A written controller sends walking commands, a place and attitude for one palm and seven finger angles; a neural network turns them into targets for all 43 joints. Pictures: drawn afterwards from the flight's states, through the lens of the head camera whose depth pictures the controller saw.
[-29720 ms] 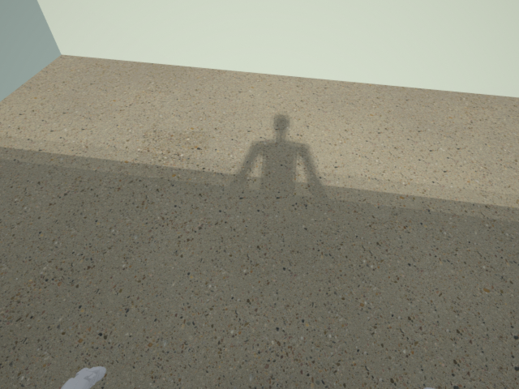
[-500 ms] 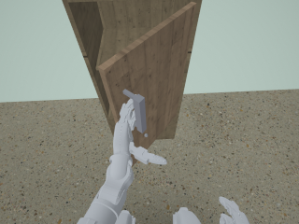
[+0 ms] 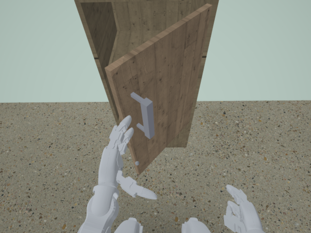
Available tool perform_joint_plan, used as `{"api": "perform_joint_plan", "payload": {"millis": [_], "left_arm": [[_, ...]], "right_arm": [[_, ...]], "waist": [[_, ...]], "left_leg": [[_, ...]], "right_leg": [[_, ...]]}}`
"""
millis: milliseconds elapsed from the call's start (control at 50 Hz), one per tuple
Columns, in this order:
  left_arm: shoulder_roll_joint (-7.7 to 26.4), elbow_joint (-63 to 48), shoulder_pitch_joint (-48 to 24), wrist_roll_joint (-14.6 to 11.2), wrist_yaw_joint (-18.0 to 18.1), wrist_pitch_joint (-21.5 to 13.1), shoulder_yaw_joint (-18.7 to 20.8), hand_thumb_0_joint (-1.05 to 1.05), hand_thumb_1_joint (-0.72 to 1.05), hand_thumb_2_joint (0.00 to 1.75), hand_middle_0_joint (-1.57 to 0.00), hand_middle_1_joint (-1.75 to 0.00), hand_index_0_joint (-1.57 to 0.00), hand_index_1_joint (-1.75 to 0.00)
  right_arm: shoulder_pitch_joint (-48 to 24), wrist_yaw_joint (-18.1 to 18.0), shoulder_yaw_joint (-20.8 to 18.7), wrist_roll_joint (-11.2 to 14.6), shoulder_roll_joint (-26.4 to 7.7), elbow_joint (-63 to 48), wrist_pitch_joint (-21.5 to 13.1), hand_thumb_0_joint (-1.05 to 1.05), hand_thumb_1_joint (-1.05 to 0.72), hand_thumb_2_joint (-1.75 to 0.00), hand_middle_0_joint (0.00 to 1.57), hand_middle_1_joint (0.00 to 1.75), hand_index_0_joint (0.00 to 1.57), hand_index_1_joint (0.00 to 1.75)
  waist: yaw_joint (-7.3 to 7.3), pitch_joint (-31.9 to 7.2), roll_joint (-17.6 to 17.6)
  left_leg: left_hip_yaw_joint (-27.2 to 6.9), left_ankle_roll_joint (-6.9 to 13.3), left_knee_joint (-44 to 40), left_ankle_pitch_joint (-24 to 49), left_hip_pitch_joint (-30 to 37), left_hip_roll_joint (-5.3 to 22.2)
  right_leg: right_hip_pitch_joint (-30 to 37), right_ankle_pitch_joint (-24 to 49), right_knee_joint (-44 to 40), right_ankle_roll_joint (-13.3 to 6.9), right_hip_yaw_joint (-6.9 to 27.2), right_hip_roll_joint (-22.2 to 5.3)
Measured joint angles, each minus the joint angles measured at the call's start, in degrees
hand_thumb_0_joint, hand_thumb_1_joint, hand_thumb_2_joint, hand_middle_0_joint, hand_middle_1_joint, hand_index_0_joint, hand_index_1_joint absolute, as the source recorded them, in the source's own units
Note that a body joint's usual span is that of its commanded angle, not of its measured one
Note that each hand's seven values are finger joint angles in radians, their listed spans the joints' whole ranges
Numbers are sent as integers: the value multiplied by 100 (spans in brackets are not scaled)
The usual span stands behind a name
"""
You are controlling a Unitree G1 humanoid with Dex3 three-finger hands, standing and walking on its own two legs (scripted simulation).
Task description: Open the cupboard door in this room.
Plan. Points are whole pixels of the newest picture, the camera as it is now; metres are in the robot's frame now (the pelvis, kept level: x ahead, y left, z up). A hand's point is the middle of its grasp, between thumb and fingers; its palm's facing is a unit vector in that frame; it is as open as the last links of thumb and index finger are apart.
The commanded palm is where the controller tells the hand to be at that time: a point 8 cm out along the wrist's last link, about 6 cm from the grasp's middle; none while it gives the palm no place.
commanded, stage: slide the hand sideways off the handle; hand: left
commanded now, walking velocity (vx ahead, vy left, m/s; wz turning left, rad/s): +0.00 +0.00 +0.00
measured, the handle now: (142, 116) +0.41 +0.06 +0.06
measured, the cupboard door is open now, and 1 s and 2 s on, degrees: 49 49 49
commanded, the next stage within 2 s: draw the hand back to the body in 0.32 s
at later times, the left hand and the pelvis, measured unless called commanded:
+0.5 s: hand (118, 172) +0.25 +0.10 +0.05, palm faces +0.00 -1.00 -0.03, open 16.4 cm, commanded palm +0.22 +0.17 +0.07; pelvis +0.01 +0.00 -0.01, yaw +0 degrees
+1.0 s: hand (66, 168) +0.22 +0.18 +0.13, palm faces +0.08 -0.97 -0.22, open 15.9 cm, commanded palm +0.19 +0.24 +0.15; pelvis +0.02 +0.01 +0.03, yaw +0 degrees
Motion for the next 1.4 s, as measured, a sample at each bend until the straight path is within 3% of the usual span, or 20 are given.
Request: {"api": "perform_joint_plan", "payload": {"millis": [80, 240, 320, 500, 760, 940, 1020, 1100, 1220, 1400], "left_arm": [[90, -194, 273, -135, -125, 145, 149, -2, -50, 30, -15, -30, -15, -30], [250, -834, 877, -296, -371, -86, 424, -2, -50, 30, -15, -30, -15, -30], [323, -993, 1085, -362, -627, -27, 456, -2, -50, 30, -15, -30, -15, -30], [416, -1216, 1054, -539, -707, 100, 626, -2, -50, 30, -15, -30, -15, -30], [762, -2156, 1803, -936, -1067, 840, 1090, -2, -50, 30, -15, -30, -15, -30], [995, -2606, 2106, -1127, -1250, 875, 1396, -2, -47, 31, -16, -30, -15, -30], [1395, -2840, 2183, -501, -702, 1301, 1484, -2, -39, 34, -16, -30, -15, -30], [1502, -2916, 2293, -234, -325, 1607, 1562, -1, -29, 39, -16, -30, -16, -30], [1567, -2932, 2303, -117, -81, 1738, 1729, -1, -9, 47, -17, -30, -17, -30], [1696, -2957, 2133, -114, 25, 1652, 2281, -1, 21, 60, -19, -30, -18, -30]], "right_arm": [[23, -62, 5, 9, 11, -53, -18, 1, -90, -90, 20, 30, 20, 30], [124, -86, -28, 15, -37, -66, -163, 1, -90, -90, 20, 30, 20, 30], [146, -106, -33, 37, -78, -87, -188, 1, -90, -90, 20, 30, 20, 30], [143, -209, -45, 67, -61, -101, -326, 1, -90, -90, 20, 30, 20, 30], [445, -325, 147, 234, -111, -285, -343, 1, -90, -90, 20, 30, 20, 30], [417, -355, 151, 267, -156, -286, -570, 1, -90, -90, 20, 30, 20, 30], [390, -491, 196, 214, -74, -122, -469, 1, -90, -90, 20, 30, 20, 30], [383, -562, 245, 198, -48, -21, -405, 1, -90, -90, 20, 30, 20, 30], [365, -623, 317, 168, -29, 235, -432, 1, -90, -90, 20, 30, 20, 30], [261, -626, 295, 135, -46, 613, -575, 1, -90, -90, 20, 30, 20, 30]], "waist": [[-1, 6, -9], [7, -30, 31], [13, -37, 57], [-6, -11, 38], [13, -27, 156], [75, 51, 131], [123, 63, 115], [128, 154, 205], [176, 348, 224], [248, 584, 220]], "left_leg": [[-14, -26, -10, -18, 13, 14], [-95, -66, 130, -114, -92, 30], [-93, -63, 213, -158, -160, 29], [-94, -53, 400, -230, -328, 38], [-55, 52, -400, -9, 678, 41], [-76, 98, -589, 18, 1079, 52], [-25, 114, -937, 134, 1486, 43], [22, 169, -1358, 298, 1929, 40], [99, 212, -1956, 544, 2547, 19], [149, 233, -2737, 862, 3343, 8]], "right_leg": [[1, -33, 17, -26, -15, 13], [-72, -138, 137, -62, -93, 26], [-141, -178, 216, -58, -89, 27], [-295, -219, 356, -42, -84, 39], [763, 40, -533, 61, -66, 40], [1228, 121, -835, 106, -93, 51], [1613, 230, -1159, 139, -48, 41], [2059, 416, -1604, 166, -12, 39], [2653, 664, -2183, 208, 52, 16], [3435, 982, -2950, 232, 85, 4]]}}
